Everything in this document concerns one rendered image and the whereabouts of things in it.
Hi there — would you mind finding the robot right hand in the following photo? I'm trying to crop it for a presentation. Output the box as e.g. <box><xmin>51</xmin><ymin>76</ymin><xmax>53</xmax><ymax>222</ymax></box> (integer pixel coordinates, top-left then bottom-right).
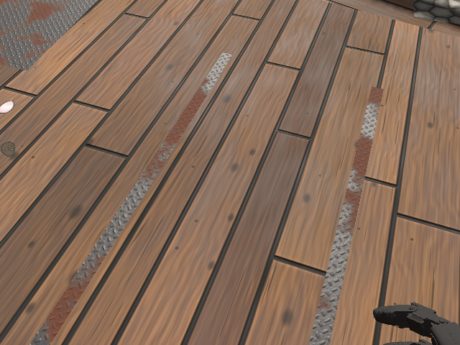
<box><xmin>373</xmin><ymin>302</ymin><xmax>460</xmax><ymax>345</ymax></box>

